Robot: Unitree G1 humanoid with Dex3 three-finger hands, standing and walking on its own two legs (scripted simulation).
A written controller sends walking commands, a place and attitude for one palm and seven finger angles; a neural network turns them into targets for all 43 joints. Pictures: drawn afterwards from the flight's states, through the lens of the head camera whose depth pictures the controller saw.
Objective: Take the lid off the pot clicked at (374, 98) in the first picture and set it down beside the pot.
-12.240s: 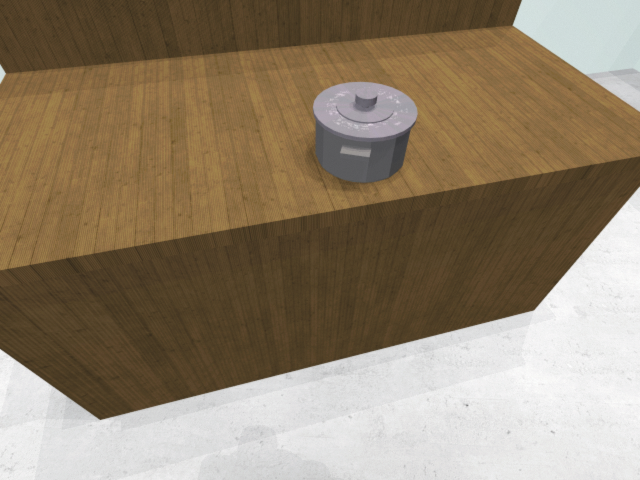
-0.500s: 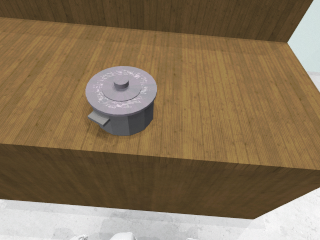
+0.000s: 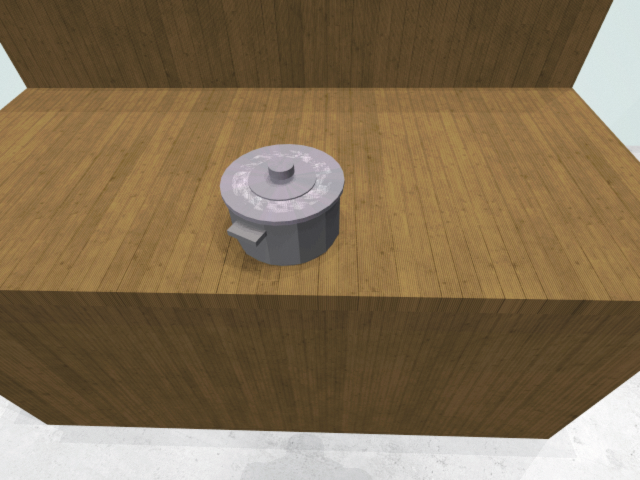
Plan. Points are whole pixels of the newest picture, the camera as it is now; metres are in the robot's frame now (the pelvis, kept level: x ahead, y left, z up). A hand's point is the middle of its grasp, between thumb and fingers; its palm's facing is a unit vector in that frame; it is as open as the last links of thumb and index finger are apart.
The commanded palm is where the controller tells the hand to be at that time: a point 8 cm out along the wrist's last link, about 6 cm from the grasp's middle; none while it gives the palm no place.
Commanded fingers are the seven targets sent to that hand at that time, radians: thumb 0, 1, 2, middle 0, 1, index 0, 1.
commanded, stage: come to a stop and stand still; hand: left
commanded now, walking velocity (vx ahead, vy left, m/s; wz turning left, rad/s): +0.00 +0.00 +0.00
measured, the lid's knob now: (281, 167) +0.53 +0.10 +0.12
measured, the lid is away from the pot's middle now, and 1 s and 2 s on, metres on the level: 0.00 0.00 0.00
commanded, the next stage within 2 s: look again from close up in 0.32 s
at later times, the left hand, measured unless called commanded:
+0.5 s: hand out of the picture +0.01 +0.19 -0.16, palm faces +0.01 -0.97 -0.22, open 7.3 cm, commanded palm none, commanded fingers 0.00 0.90 0.90 -0.20 -0.30 -0.20 -0.30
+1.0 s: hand out of the picture +0.03 +0.16 -0.16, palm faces +0.01 -0.98 -0.18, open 7.3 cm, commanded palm none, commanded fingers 0.00 0.90 0.90 -0.20 -0.30 -0.20 -0.30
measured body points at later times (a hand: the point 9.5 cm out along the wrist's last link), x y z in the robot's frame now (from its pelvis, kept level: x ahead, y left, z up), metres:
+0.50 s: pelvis +0.00 +0.01 +0.01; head +0.00 +0.00 +0.46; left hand +0.01 +0.24 -0.14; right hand -0.01 -0.20 -0.15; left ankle +0.01 +0.10 -0.73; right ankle +0.03 -0.12 -0.73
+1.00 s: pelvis +0.03 +0.00 +0.01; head +0.05 +0.00 +0.46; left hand +0.03 +0.22 -0.15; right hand +0.04 -0.22 -0.15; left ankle +0.01 +0.10 -0.73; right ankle +0.03 -0.12 -0.73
